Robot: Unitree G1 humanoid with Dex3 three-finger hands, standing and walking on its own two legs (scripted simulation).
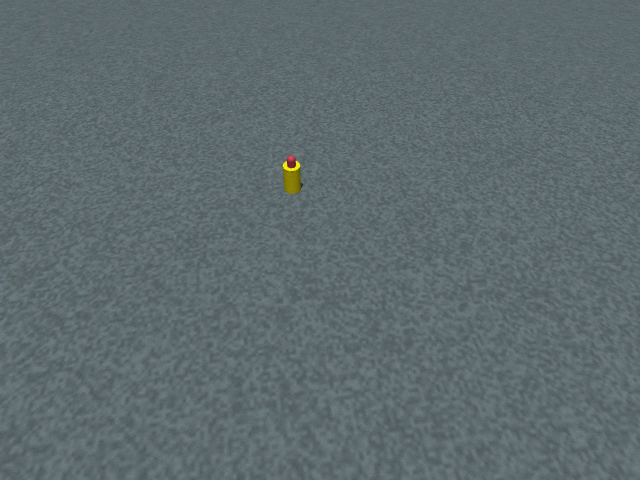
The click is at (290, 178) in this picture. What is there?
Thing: necked bottle
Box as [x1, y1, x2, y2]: [283, 155, 300, 193]
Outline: 290,155 287,157 287,160 283,163 284,189 287,192 294,193 300,189 299,163 295,160 292,155
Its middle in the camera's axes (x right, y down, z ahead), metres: -0.12 -0.31 +1.82
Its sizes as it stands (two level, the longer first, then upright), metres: 0.081 0.081 0.190
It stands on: the floor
